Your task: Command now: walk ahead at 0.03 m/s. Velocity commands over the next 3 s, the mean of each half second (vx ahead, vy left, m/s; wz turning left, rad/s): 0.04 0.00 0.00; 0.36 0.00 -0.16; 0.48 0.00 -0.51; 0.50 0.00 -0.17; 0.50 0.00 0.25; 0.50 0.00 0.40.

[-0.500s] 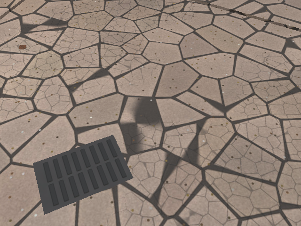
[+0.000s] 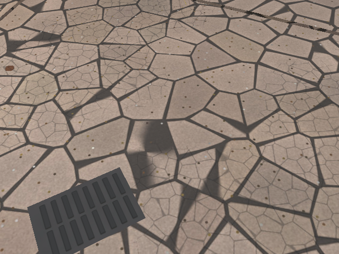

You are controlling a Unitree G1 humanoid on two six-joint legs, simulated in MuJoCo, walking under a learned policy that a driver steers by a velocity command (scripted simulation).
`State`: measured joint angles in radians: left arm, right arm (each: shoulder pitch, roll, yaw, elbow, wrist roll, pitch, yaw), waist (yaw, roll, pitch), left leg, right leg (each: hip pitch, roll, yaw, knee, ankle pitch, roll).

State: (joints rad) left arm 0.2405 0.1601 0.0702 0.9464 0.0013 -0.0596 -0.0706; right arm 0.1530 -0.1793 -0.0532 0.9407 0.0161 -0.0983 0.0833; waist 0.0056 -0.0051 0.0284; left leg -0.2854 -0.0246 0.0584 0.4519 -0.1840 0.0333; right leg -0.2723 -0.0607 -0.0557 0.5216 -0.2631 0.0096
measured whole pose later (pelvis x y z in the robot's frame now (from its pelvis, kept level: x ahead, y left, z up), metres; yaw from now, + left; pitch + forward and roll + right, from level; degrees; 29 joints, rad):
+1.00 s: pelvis +0.21 +0.02 -0.02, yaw -7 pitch +0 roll +2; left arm 0.06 0.16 0.04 0.85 -0.01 -0.07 -0.07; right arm 0.58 -0.08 0.01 1.10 -0.02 -0.13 -0.01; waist -0.07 -0.05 0.03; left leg 0.17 -0.07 0.18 0.30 -0.48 0.04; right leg -0.63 -0.04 0.03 0.56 0.31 -0.11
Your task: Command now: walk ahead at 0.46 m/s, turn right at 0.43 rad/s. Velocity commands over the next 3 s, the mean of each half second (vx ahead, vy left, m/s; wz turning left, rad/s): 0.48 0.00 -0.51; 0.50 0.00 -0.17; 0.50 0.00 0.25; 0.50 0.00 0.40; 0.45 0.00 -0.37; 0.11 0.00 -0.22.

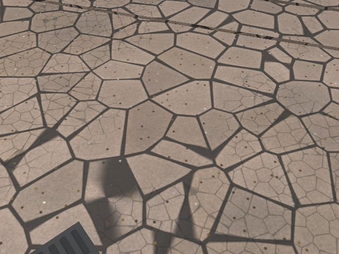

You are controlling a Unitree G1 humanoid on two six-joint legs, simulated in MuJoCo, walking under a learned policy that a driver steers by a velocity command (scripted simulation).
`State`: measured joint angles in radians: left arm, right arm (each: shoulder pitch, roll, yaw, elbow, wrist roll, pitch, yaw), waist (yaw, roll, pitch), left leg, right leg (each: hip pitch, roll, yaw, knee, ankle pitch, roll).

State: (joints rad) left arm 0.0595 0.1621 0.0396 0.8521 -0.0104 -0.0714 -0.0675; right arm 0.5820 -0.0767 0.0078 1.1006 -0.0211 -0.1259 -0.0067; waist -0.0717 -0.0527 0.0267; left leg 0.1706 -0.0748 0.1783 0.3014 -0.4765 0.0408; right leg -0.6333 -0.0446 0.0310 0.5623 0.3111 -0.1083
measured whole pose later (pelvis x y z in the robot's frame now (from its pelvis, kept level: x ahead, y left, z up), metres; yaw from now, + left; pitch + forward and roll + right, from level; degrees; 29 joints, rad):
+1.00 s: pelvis +0.55 -0.07 -0.06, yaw -20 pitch +4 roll +1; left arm 0.05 0.24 0.03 0.78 -0.02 -0.08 -0.02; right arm 0.42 -0.26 -0.07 0.91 0.03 -0.08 0.00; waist -0.10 -0.03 -0.03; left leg -0.05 0.00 0.01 0.30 -0.31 -0.01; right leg -0.56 -0.04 0.01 0.53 -0.05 -0.04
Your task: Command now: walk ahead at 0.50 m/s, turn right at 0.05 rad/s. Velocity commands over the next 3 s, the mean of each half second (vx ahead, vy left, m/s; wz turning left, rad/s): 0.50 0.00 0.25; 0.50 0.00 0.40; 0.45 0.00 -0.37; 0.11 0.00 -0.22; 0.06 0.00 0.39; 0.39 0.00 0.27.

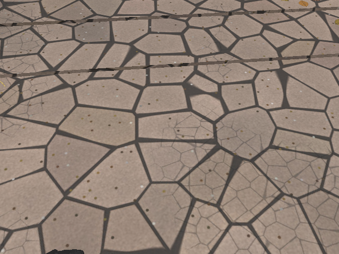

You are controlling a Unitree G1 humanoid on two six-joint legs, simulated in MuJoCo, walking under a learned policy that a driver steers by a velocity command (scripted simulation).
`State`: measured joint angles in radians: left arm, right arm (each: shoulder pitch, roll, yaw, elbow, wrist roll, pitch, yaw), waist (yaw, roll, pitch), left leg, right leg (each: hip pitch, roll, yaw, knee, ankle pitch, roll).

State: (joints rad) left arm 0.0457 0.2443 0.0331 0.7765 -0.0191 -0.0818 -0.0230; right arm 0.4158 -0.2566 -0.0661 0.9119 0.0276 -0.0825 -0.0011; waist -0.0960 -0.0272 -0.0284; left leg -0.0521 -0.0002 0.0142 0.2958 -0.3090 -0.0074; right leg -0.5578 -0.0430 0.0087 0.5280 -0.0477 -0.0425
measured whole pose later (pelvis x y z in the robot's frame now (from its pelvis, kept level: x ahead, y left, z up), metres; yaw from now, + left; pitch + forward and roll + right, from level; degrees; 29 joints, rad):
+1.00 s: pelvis +0.54 +0.06 +0.00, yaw +23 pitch +2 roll +1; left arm 0.07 0.27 0.03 0.76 -0.01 -0.09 -0.02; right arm 0.31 -0.28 -0.06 0.74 0.01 -0.07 0.01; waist -0.06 -0.04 0.01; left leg -0.07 -0.10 -0.08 0.33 -0.29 0.07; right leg -0.62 -0.07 0.04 0.57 0.08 0.01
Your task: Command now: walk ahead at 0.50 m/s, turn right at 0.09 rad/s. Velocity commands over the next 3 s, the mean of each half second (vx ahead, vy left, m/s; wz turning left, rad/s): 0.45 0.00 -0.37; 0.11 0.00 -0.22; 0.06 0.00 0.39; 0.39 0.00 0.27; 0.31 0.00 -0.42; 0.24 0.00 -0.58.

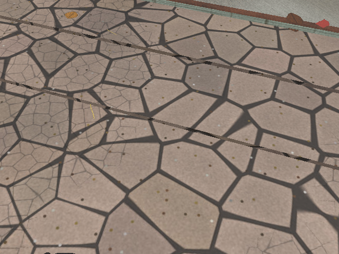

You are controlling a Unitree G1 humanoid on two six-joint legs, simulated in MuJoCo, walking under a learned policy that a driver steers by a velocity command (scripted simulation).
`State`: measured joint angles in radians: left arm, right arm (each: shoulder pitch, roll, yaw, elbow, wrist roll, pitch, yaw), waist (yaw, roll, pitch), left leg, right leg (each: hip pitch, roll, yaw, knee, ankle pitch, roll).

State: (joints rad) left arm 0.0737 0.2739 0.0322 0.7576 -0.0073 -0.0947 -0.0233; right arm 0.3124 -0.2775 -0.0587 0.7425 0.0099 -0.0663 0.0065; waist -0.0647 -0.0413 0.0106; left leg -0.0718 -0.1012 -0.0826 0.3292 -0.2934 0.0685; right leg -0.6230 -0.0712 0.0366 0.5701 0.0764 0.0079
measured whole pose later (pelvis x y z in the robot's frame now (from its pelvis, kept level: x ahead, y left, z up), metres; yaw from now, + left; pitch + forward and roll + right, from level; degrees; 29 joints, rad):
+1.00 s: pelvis +0.39 -0.09 -0.01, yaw -21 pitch +0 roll +1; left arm 0.21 0.25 0.03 0.72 0.03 0.04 0.02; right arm 0.19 -0.24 -0.02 0.77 -0.01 -0.02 0.02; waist -0.03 0.02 0.02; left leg -0.34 -0.03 -0.02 0.52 -0.17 0.01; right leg -0.28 -0.01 0.06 0.57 -0.28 0.02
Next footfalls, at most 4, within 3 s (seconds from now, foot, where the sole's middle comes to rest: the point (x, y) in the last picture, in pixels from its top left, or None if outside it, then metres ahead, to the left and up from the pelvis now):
0.10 right None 0.23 -0.13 -0.78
0.58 left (170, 239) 0.53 -0.02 -0.78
0.92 right None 0.40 -0.23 -0.78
1.56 right None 0.46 -0.24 -0.78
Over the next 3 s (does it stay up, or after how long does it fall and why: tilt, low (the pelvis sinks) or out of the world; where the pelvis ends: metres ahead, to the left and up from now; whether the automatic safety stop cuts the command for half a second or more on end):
stays up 0.93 -0.07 -0.01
